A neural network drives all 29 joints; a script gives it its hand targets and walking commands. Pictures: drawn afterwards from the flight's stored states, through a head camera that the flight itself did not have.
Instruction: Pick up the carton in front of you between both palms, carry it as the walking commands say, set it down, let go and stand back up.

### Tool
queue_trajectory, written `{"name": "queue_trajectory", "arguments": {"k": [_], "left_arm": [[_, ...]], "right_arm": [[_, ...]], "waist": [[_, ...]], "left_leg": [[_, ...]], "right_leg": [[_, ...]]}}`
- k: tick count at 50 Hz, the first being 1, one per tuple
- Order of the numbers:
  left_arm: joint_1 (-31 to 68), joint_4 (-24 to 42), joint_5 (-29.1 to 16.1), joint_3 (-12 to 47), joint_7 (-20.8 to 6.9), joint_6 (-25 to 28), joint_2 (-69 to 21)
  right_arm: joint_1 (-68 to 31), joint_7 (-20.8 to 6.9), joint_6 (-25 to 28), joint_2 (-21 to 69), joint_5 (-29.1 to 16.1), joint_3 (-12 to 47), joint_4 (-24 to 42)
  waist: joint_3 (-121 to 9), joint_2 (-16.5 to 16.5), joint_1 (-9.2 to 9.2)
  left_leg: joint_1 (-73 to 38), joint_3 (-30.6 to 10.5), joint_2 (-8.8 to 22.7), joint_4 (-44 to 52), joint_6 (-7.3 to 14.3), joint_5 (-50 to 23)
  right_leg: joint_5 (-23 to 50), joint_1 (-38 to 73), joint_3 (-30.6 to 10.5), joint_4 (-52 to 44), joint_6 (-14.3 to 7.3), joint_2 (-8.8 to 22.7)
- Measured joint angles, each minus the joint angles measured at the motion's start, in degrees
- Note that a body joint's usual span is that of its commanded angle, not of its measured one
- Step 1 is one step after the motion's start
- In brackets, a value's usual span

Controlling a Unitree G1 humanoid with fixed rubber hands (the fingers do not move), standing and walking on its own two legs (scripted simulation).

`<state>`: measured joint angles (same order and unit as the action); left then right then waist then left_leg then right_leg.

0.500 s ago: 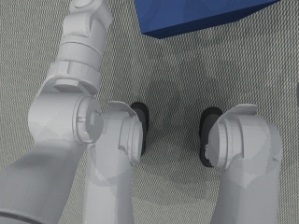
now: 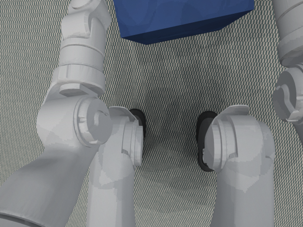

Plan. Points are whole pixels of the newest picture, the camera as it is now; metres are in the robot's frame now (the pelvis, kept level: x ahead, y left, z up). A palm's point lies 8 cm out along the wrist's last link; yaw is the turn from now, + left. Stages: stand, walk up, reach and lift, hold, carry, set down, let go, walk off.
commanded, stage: reach and lift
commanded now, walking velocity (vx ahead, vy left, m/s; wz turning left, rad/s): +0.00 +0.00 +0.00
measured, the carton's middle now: out of the picture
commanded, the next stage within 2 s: none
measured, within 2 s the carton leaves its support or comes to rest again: leaves its support in 0.08 s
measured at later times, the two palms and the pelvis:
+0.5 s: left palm out of the picture +0.50 +0.10 +0.01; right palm out of the picture +0.51 -0.20 +0.02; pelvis -0.02 +0.02 +0.09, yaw -5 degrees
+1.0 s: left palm out of the picture +0.47 +0.11 +0.16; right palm out of the picture +0.46 -0.19 +0.15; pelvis +0.02 +0.02 +0.20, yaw -7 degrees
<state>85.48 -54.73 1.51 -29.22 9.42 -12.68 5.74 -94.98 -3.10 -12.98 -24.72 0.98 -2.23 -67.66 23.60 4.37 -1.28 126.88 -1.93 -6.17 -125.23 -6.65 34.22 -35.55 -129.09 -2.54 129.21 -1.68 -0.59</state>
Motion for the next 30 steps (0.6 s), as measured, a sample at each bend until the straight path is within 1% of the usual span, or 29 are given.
{"name": "queue_trajectory", "arguments": {"k": [4,7,8,11,13,15,20,23,26,30], "left_arm": [[-3.0,2.8,-3.7,3.2,1.8,-0.5,-0.6],[-6.6,6.7,-5.8,5.6,4.4,-1.2,-1.9],[-8.3,8.5,-6.0,5.7,4.9,-1.5,-2.5],[-13.5,13.5,-5.9,5.4,4.8,-2.6,-4.1],[-16.2,15.7,-4.6,4.3,4.4,-3.4,-5.4],[-17.8,16.6,-2.3,2.2,3.7,-4.3,-6.8],[-18.0,15.5,6.3,-4.7,0.9,-6.5,-10.0],[-18.3,15.8,10.2,-6.8,-0.2,-7.6,-11.1],[-19.1,17.1,12.0,-7.5,-1.0,-8.2,-11.7],[-21.0,19.7,11.8,-6.6,-1.4,-8.8,-11.9]], "right_arm": [[4.1,2.5,-1.4,0.9,-1.1,0.5,4.3],[8.0,5.3,-3.3,1.9,-2.6,1.2,8.2],[9.3,5.5,-3.8,2.3,-2.9,1.0,9.6],[12.6,5.6,-5.5,4.0,-3.0,-0.1,13.2],[14.1,5.2,-6.5,5.5,-1.9,-2.0,14.0],[15.0,4.6,-6.9,7.1,0.5,-4.8,13.4],[15.9,2.5,-7.5,10.4,8.9,-13.4,10.1],[16.8,1.8,-7.8,11.7,12.3,-16.6,9.9],[18.1,1.5,-7.9,13.0,13.8,-18.3,11.2],[20.6,1.7,-8.3,14.5,13.8,-18.4,14.7]], "waist": [[-2.3,0.1,-0.22],[-5.1,-0.3,-0.55],[-6.3,-0.5,-0.58],[-10.7,-0.8,-0.38],[-13.8,-1.0,-0.33],[-16.7,-1.2,-0.38],[-22.1,-2.3,-0.52],[-24.0,-2.9,-0.5],[-25.3,-3.2,-0.42],[-26.7,-3.0,-0.41]], "left_leg": [[0.4,-0.5,-0.7,0.0,-0.1,0.4],[0.7,-1.0,-1.2,0.5,0.1,0.1],[0.8,-1.2,-1.4,0.8,0.2,-0.1],[0.3,-1.7,-1.7,2.6,-0.1,-0.3],[-0.5,-2.0,-1.8,4.4,-0.8,-0.1],[-1.6,-2.0,-1.5,6.3,-0.9,-0.6],[-4.7,-1.9,-0.8,12.1,0.4,-2.7],[-6.3,-2.1,-0.7,15.7,0.7,-4.0],[-7.5,-2.4,-0.8,18.6,0.8,-5.1],[-9.0,-2.8,-1.0,21.6,0.7,-5.9]], "right_leg": [[-0.2,-0.4,0.0,-0.2,0.2,-0.4],[0.2,-0.7,-0.4,-1.2,0.9,-1.5],[0.4,-0.7,-0.6,-1.7,1.3,-2.1],[1.3,-0.4,-1.5,-3.9,2.7,-3.8],[2.1,0.2,-2.0,-5.8,3.6,-4.6],[3.1,1.3,-2.4,-8.1,4.1,-5.2],[5.6,4.5,-3.0,-14.6,4.6,-6.0],[7.0,6.1,-3.2,-18.3,4.6,-6.1],[8.1,7.5,-3.2,-21.4,4.5,-6.1],[8.8,9.1,-3.2,-24.5,4.6,-6.0]]}}
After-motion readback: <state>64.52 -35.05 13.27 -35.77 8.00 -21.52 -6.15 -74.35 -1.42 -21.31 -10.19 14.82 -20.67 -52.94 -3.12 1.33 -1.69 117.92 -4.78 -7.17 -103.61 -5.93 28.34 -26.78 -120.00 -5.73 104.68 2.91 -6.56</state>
